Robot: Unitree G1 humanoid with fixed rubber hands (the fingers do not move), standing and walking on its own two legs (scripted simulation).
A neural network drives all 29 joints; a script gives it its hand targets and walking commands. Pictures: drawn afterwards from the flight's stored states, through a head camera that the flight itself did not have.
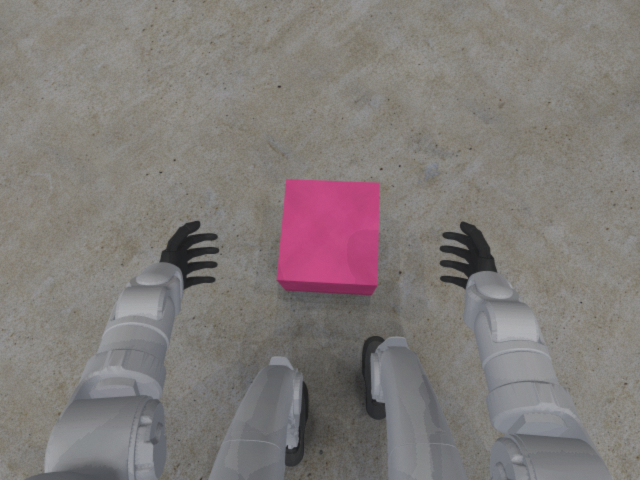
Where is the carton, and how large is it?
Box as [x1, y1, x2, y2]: [277, 179, 379, 294]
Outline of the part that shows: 286,179 277,280 286,290 371,294 377,285 379,183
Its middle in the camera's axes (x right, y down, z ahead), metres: +0.03 +0.01 +1.05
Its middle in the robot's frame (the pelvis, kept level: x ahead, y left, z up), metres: +0.53 +0.02 -0.60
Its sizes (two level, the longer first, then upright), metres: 0.268 0.244 0.172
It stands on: the floor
